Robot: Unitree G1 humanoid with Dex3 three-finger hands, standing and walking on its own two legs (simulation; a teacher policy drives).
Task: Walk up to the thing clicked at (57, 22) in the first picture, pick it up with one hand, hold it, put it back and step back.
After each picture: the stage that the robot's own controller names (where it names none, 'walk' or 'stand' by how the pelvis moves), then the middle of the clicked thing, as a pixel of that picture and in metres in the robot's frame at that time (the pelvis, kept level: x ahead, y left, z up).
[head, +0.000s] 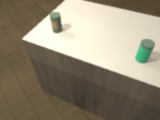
stand; (56, 22) +0.88 +0.18 -0.09
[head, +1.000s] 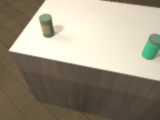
walk; (47, 26) +0.75 +0.19 -0.06
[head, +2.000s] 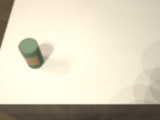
stand; (32, 54) +0.45 +0.21 -0.04
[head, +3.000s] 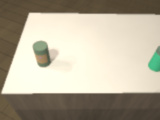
stand; (42, 54) +0.54 +0.23 -0.06
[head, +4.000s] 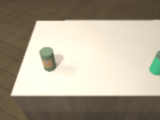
stand; (48, 59) +0.58 +0.18 -0.09
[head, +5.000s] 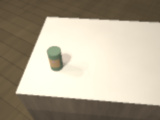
stand; (55, 59) +0.56 +0.16 -0.09
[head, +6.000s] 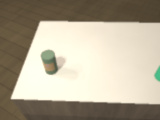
stand; (49, 62) +0.55 +0.19 -0.09
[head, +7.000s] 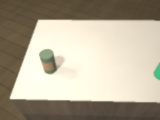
stand; (48, 62) +0.54 +0.19 -0.09
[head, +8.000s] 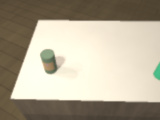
stand; (49, 62) +0.55 +0.19 -0.09
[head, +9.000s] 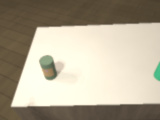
rise first; (48, 68) +0.52 +0.22 -0.09
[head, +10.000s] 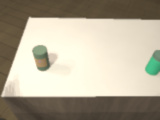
go down; (41, 58) +0.55 +0.21 -0.07
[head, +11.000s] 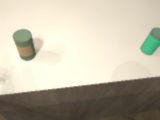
go down; (25, 45) +0.53 +0.21 -0.02
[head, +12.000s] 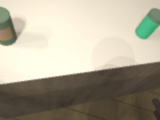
close in; (3, 27) +0.54 +0.22 +0.01
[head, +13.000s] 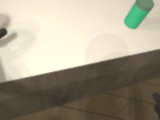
close; out of the picture +0.55 +0.23 +0.03
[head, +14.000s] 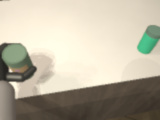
lift; (20, 63) +0.40 +0.19 +0.07
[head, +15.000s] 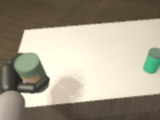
hold; (33, 74) +0.32 +0.16 +0.14
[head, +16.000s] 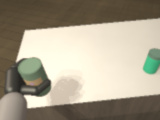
hold; (36, 78) +0.33 +0.16 +0.11
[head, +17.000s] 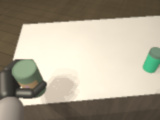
hold; (31, 79) +0.32 +0.18 +0.10
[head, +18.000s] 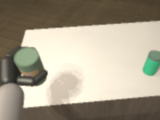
crouch; (32, 68) +0.35 +0.17 +0.14
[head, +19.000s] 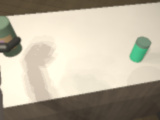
crouch; (5, 37) +0.47 +0.22 +0.13
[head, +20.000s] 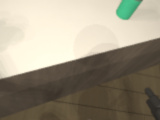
lower; out of the picture +0.54 +0.24 +0.04
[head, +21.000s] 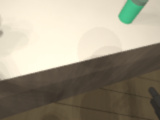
lower; out of the picture +0.53 +0.24 +0.03
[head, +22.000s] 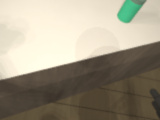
lower; out of the picture +0.53 +0.24 +0.03
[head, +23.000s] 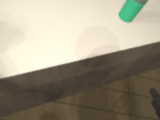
lower; out of the picture +0.54 +0.24 +0.03
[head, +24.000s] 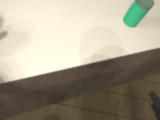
open; out of the picture +0.53 +0.24 +0.03
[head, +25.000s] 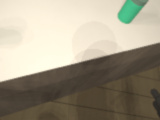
sink last; out of the picture +0.53 +0.25 +0.03
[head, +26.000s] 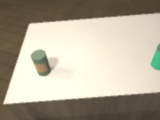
sink last; (41, 63) +0.52 +0.23 -0.04
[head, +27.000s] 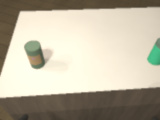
stand; (35, 55) +0.53 +0.23 -0.02
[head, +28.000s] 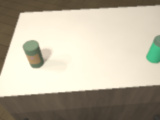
stand; (34, 54) +0.53 +0.24 -0.02
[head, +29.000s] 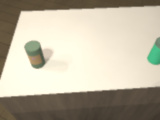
stand; (35, 55) +0.53 +0.22 -0.03
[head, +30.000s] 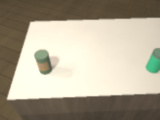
stand; (43, 62) +0.55 +0.21 -0.09
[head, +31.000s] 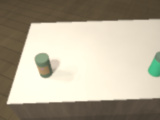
stand; (44, 65) +0.53 +0.21 -0.09
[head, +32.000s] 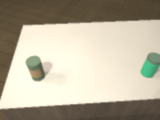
stand; (36, 69) +0.51 +0.23 -0.09
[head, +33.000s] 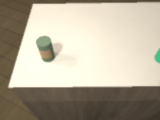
walk; (46, 49) +0.56 +0.19 -0.08
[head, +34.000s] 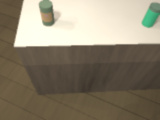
walk; (47, 13) +0.75 +0.19 -0.07
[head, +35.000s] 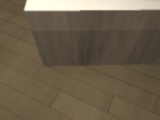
walk; out of the picture +1.06 +0.23 -0.08
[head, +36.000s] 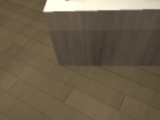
stand; out of the picture +1.16 +0.18 -0.07
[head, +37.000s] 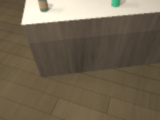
stand; (43, 3) +1.13 +0.28 -0.09
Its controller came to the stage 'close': yes
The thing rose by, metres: 0.21
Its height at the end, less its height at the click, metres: +0.00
